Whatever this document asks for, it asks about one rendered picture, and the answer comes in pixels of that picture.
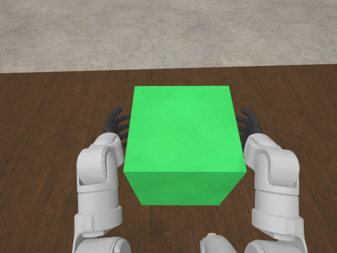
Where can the left robot hand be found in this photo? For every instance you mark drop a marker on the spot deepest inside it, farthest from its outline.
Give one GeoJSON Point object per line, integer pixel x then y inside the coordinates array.
{"type": "Point", "coordinates": [112, 122]}

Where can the robot right upper arm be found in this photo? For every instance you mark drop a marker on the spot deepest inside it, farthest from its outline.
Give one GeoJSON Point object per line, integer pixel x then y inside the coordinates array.
{"type": "Point", "coordinates": [265, 246]}

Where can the right robot hand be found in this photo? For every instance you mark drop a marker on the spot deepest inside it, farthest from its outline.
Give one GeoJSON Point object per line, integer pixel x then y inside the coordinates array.
{"type": "Point", "coordinates": [252, 125]}

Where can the robot left upper arm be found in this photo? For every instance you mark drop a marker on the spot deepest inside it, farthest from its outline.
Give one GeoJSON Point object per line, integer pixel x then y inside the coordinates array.
{"type": "Point", "coordinates": [104, 245]}

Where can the robot right thigh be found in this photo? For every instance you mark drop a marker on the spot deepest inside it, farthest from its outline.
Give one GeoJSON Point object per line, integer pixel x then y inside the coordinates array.
{"type": "Point", "coordinates": [216, 244]}

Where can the carton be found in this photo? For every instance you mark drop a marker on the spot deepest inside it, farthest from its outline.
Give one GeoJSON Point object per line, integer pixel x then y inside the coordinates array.
{"type": "Point", "coordinates": [183, 145]}

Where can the right robot forearm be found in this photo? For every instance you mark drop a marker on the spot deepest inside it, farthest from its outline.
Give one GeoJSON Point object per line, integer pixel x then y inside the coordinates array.
{"type": "Point", "coordinates": [276, 211]}

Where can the left robot forearm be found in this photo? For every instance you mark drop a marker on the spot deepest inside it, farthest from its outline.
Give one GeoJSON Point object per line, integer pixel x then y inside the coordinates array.
{"type": "Point", "coordinates": [97, 182]}

